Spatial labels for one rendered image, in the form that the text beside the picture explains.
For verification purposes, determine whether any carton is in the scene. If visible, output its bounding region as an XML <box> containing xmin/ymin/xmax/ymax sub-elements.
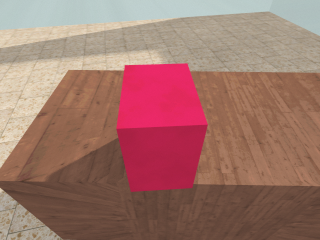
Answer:
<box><xmin>116</xmin><ymin>63</ymin><xmax>208</xmax><ymax>192</ymax></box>

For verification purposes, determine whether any pedestal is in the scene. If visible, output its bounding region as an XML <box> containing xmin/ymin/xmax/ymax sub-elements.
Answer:
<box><xmin>0</xmin><ymin>70</ymin><xmax>320</xmax><ymax>240</ymax></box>

